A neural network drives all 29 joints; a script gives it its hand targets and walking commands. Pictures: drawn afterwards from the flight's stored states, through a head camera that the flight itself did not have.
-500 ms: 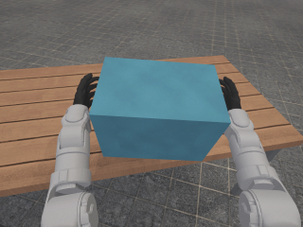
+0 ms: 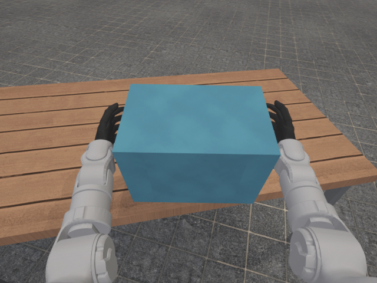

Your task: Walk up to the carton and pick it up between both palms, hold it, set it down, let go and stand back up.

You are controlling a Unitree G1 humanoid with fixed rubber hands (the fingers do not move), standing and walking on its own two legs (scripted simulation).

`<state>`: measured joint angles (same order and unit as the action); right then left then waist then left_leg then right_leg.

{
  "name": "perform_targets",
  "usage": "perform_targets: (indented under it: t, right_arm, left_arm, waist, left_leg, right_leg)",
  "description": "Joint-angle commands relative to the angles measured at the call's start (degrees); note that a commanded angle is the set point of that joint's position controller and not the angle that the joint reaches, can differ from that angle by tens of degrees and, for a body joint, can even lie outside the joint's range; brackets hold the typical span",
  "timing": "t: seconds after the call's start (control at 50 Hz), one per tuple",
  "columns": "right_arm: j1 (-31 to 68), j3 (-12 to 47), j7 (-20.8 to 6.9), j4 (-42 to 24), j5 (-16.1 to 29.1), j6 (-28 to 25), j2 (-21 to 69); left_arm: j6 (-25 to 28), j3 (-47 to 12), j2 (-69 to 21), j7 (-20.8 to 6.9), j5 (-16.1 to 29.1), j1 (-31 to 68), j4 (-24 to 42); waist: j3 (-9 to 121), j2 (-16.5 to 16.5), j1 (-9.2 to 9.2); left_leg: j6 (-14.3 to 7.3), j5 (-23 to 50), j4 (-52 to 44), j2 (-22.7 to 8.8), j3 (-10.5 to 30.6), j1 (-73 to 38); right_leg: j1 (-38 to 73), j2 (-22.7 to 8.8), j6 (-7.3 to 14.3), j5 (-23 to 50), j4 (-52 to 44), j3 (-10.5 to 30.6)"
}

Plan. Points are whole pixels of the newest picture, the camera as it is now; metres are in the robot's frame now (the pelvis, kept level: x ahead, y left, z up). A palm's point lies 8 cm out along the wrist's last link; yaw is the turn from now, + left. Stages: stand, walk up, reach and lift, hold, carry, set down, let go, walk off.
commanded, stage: set down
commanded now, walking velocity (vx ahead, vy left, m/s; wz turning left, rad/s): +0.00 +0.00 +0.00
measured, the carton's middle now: (194, 146) +0.40 +0.02 +0.08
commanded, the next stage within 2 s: none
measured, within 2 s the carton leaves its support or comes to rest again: neither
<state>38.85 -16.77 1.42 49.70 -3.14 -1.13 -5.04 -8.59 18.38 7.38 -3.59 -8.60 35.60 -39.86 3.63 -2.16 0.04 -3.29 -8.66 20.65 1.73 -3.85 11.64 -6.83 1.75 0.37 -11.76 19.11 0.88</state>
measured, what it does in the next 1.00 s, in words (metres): stands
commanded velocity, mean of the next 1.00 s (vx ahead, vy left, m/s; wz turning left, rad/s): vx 0.00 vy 0.00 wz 0.00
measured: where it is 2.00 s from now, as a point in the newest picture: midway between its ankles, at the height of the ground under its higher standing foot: outside the picture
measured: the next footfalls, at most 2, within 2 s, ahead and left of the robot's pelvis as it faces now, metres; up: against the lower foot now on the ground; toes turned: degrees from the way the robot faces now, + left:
none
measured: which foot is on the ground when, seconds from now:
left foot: down 0.00-1.00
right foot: down 0.00-1.00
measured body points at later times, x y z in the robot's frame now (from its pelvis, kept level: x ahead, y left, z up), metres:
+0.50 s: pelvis +0.02 +0.00 +0.00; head +0.02 +0.02 +0.45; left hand +0.42 +0.21 +0.09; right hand +0.43 -0.18 +0.11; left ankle +0.03 +0.07 -0.75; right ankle -0.02 -0.11 -0.75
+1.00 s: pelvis +0.02 +0.00 +0.00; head +0.03 +0.02 +0.45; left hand +0.43 +0.22 +0.08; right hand +0.43 -0.17 +0.10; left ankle +0.03 +0.08 -0.75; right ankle -0.02 -0.11 -0.75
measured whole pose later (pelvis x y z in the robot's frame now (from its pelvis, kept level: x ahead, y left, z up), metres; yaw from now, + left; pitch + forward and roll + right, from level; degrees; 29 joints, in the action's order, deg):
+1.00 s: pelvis +0.02 +0.00 +0.00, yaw +0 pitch +1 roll +0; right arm 41.3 -28.2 1.3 55.2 -14.2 -4.6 -0.3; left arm 1.8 18.9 11.9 -4.9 -8.4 42.5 -59.6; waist 1.9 -2.9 0.0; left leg -3.2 -10.4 20.6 2.1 -3.9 11.7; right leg -6.8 1.4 0.4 -13.5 19.1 0.9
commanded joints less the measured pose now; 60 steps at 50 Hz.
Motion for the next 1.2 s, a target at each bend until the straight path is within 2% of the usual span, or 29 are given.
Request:
perform_targets:
  t: [0.0, 0.02, 0.04, 0.08, 0.12, 0.2, 0.26, 0.28, 0.3, 0.34, 0.36, 0.4, 0.48, 0.52, 0.56, 0.58, 0.64, 0.66, 0.72, 0.86, 0.94, 0.96, 1.02, 1.04, 1.06, 1.1, 1.12, 1.14, 1.18]
  right_arm:
    - [39.4, 12.3, -7.6, -6.4, -3.0, -5.6, 27.5]
    - [39.0, 10.7, -7.6, -5.3, -3.9, -5.3, 27.1]
    - [40.7, 13.1, -7.7, -7.9, -2.7, -6.4, 28.3]
    - [41.2, 12.9, -7.5, -7.7, -3.0, -7.0, 28.2]
    - [41.4, 13.9, -7.5, -7.7, -3.1, -7.3, 29.5]
    - [39.0, 13.7, -7.0, -4.8, -3.5, -7.1, 29.7]
    - [38.6, 13.1, -6.8, -5.7, -4.2, -7.2, 30.3]
    - [38.6, 11.6, -6.8, -4.3, -4.3, -7.0, 28.3]
    - [37.4, 11.5, -6.7, -3.2, -4.6, -6.8, 28.9]
    - [37.1, 11.8, -6.3, -5.1, -5.4, -6.8, 29.4]
    - [38.1, 11.5, -6.2, -5.8, -5.1, -7.2, 29.7]
    - [38.0, 11.7, -6.4, -4.7, -5.2, -7.4, 30.7]
    - [37.8, 11.0, -6.0, -5.4, -6.5, -8.4, 31.1]
    - [38.6, 11.6, -6.3, -6.1, -7.1, -9.0, 31.6]
    - [38.0, 9.9, -6.1, -4.7, -8.0, -8.9, 31.5]
    - [37.8, 8.5, -5.8, -3.9, -8.4, -8.7, 30.4]
    - [36.2, 6.5, -6.4, -1.1, -9.6, -7.1, 30.2]
    - [37.2, 5.4, -6.7, -2.2, -9.5, -7.7, 29.0]
    - [37.4, 5.1, -6.9, -1.9, -10.5, -6.6, 29.6]
    - [39.5, 3.1, -7.3, -2.6, -12.5, -7.6, 29.9]
    - [40.5, 1.7, -7.5, -4.4, -13.4, -7.7, 30.2]
    - [40.9, 1.6, -7.4, -4.0, -13.8, -8.2, 30.2]
    - [40.9, 0.6, -7.7, -3.3, -13.8, -7.6, 29.1]
    - [40.2, -0.8, -7.4, -2.2, -14.5, -7.9, 28.2]
    - [39.4, -0.2, -7.5, -1.6, -14.4, -7.2, 28.6]
    - [37.6, -0.1, -7.3, -0.2, -14.9, -6.1, 30.1]
    - [37.0, -1.1, -7.5, 0.1, -14.9, -6.0, 29.1]
    - [37.6, -0.9, -7.3, -1.3, -15.2, -5.9, 29.1]
    - [38.4, -1.7, -7.2, -2.6, -15.8, -5.9, 29.6]
  left_arm:
    - [7.3, -17.8, -24.6, -5.8, 3.9, 47.7, 0.8]
    - [7.4, -17.3, -24.5, -5.8, 3.8, 47.7, -0.2]
    - [8.4, -17.7, -25.3, -5.6, 4.1, 47.9, 1.0]
    - [9.2, -18.5, -25.6, -5.5, 5.4, 48.6, 0.7]
    - [10.0, -16.8, -24.1, -5.8, 4.3, 48.7, -0.2]
    - [10.7, -14.3, -22.3, -6.1, 2.6, 47.7, -2.0]
    - [11.1, -14.2, -22.3, -6.5, 3.0, 47.8, -1.6]
    - [10.8, -14.9, -22.1, -6.7, 3.4, 47.8, -3.5]
    - [10.7, -13.1, -21.2, -7.0, 2.4, 47.5, -3.8]
    - [11.2, -13.1, -21.2, -7.6, 3.1, 48.0, -3.6]
    - [11.7, -13.7, -21.5, -7.6, 3.2, 48.0, -3.6]
    - [12.3, -12.6, -21.5, -7.4, 2.5, 48.3, -3.0]
    - [13.9, -14.8, -22.0, -7.3, 4.4, 50.2, -2.9]
    - [14.6, -15.1, -22.7, -7.1, 4.4, 51.3, -3.0]
    - [15.0, -13.6, -21.4, -7.1, 4.0, 50.4, -4.7]
    - [14.8, -13.0, -20.6, -7.5, 3.7, 50.4, -7.5]
    - [14.6, -9.9, -18.4, -8.0, 2.1, 49.8, -9.7]
    - [14.3, -11.1, -19.6, -8.0, 2.6, 49.9, -9.3]
    - [14.0, -8.1, -18.4, -9.1, 1.7, 49.4, -11.9]
    - [16.3, -9.7, -18.4, -8.6, 2.7, 53.9, -11.7]
    - [17.1, -8.9, -17.7, -8.3, 2.1, 54.2, -12.6]
    - [17.3, -9.6, -18.2, -8.4, 2.8, 55.5, -12.3]
    - [16.8, -7.6, -16.7, -8.4, 1.7, 52.9, -14.9]
    - [17.1, -9.4, -17.4, -8.4, 2.6, 55.3, -14.5]
    - [17.3, -7.5, -15.7, -8.3, 1.4, 53.1, -15.7]
    - [17.3, -4.9, -14.4, -8.8, 0.4, 52.3, -18.1]
    - [16.9, -5.5, -15.0, -9.1, 0.8, 51.9, -17.3]
    - [16.8, -4.1, -15.3, -9.3, 0.3, 50.9, -18.1]
    - [16.8, -3.9, -15.7, -9.4, -0.1, 51.0, -17.5]
  waist:
    - [19.2, 2.0, -2.84]
    - [19.2, 2.2, -2.46]
    - [23.3, 2.5, -4.13]
    - [23.4, 1.6, -2.78]
    - [24.5, 0.7, -4.26]
    - [23.3, 0.7, -4.07]
    - [24.9, -0.5, -3.41]
    - [21.5, 0.8, -1.91]
    - [20.6, 0.9, -3.34]
    - [22.2, -1.0, -2.62]
    - [24.0, 0.6, -2.28]
    - [24.5, 0.3, -3.17]
    - [28.4, 0.6, -1.20]
    - [31.7, 1.6, -2.27]
    - [29.4, -0.2, -1.40]
    - [26.8, 0.9, -0.68]
    - [21.9, 0.4, -1.87]
    - [24.0, 1.1, -1.33]
    - [19.6, -0.3, -2.44]
    - [24.4, 1.5, -1.15]
    - [26.6, 2.7, -1.66]
    - [26.5, 2.3, -0.74]
    - [24.4, 2.9, -2.13]
    - [25.6, 3.7, 0.25]
    - [24.2, 3.5, -1.44]
    - [21.5, 1.3, -1.69]
    - [21.1, 2.3, -0.29]
    - [21.7, 1.0, -1.55]
    - [22.5, 1.6, -1.44]
  left_leg:
    - [3.8, 4.1, -5.8, -3.6, 0.7, -14.1]
    - [4.1, 5.9, -5.4, -3.4, 0.6, -14.0]
    - [4.1, 8.9, -4.3, -3.3, 0.5, -14.7]
    - [4.4, 11.8, -3.4, -3.3, 0.8, -15.1]
    - [4.1, 13.2, -3.3, -2.8, -0.3, -13.5]
    - [4.0, 14.7, -2.8, -2.5, -0.4, -12.1]
    - [4.2, 14.9, -2.6, -2.6, -0.5, -12.4]
    - [4.5, 15.5, -2.4, -3.2, 0.4, -13.0]
    - [4.2, 15.8, -2.5, -2.9, -0.3, -12.6]
    - [4.0, 16.6, -2.3, -3.0, -0.5, -13.7]
    - [4.2, 17.1, -2.2, -3.2, -0.1, -12.7]
    - [4.4, 17.9, -2.1, -2.7, -0.6, -12.5]
    - [5.2, 23.4, -0.2, -2.7, -0.4, -12.5]
    - [5.3, 26.0, 0.5, -3.8, 0.4, -17.0]
    - [4.7, 23.8, 0.2, -3.3, 0.1, -14.6]
    - [4.8, 21.7, -0.6, -3.3, 0.4, -13.0]
    - [4.1, 14.3, -2.6, -3.6, -0.5, -9.9]
    - [4.7, 16.7, -2.1, -3.8, -0.6, -11.7]
    - [3.5, 11.6, -3.9, -3.9, -0.8, -8.3]
    - [4.6, 16.9, -2.5, -4.2, -0.2, -11.0]
    - [4.5, 17.6, -1.9, -4.1, -0.3, -9.8]
    - [4.4, 16.9, -1.8, -4.1, -0.1, -9.7]
    - [4.0, 16.4, -2.0, -4.6, 0.0, -9.6]
    - [5.0, 19.7, -1.2, -4.7, 0.4, -12.1]
    - [4.9, 19.2, -1.4, -4.5, 0.0, -11.2]
    - [3.9, 16.1, -1.9, -4.1, -0.4, -8.4]
    - [3.9, 16.2, -2.3, -4.4, -0.1, -9.3]
    - [3.6, 16.2, -2.5, -4.4, -0.3, -8.5]
    - [3.6, 18.2, -1.6, -4.3, -0.1, -9.2]
  right_leg:
    - [-1.8, -1.1, -2.0, 0.7, -5.3, -3.5]
    - [-1.5, -1.0, -1.9, 2.2, -5.1, -3.5]
    - [-0.8, -1.0, -1.9, 4.0, -4.9, -3.2]
    - [-0.7, -0.8, -2.5, 7.5, -4.4, -3.6]
    - [1.8, -1.3, -2.9, 11.1, -3.6, -3.0]
    - [4.5, -2.1, -3.6, 16.2, -2.5, -2.1]
    - [5.0, -1.9, -3.8, 18.1, -1.9, -2.6]
    - [2.9, -1.6, -3.3, 15.1, -2.7, -3.0]
    - [3.6, -2.2, -3.7, 16.0, -2.8, -2.2]
    - [4.9, -2.2, -3.8, 19.4, -2.3, -2.4]
    - [5.2, -2.1, -3.6, 19.1, -1.9, -2.2]
    - [5.6, -2.5, -4.0, 20.8, -1.7, -2.0]
    - [5.2, -2.6, -4.2, 26.6, -0.3, -2.3]
    - [0.3, -1.9, -3.9, 22.4, -1.0, -3.0]
    - [1.5, -2.5, -4.1, 24.2, -1.1, -2.8]
    - [1.9, -2.8, -4.1, 22.5, -1.0, -2.8]
    - [3.5, -2.6, -3.5, 15.9, -2.3, -2.4]
    - [2.0, -2.2, -3.7, 16.4, -1.9, -3.3]
    - [4.2, -2.8, -3.9, 13.6, -2.2, -2.4]
    - [1.1, -2.3, -3.6, 13.5, -2.0, -3.4]
    - [1.7, -2.6, -3.6, 15.7, -1.1, -2.9]
    - [0.8, -2.8, -3.7, 14.9, -1.2, -3.1]
    - [-0.6, -2.6, -3.2, 12.2, -1.6, -2.8]
    - [-2.1, -2.3, -3.3, 12.6, -1.3, -3.8]
    - [-1.4, -2.7, -3.4, 13.4, -1.6, -3.3]
    - [1.0, -3.0, -3.8, 14.2, -1.3, -2.6]
    - [0.4, -2.9, -3.9, 13.3, -1.3, -3.1]
    - [1.4, -3.1, -4.0, 15.2, -1.1, -2.6]
    - [0.8, -3.2, -4.3, 16.6, 0.0, -2.6]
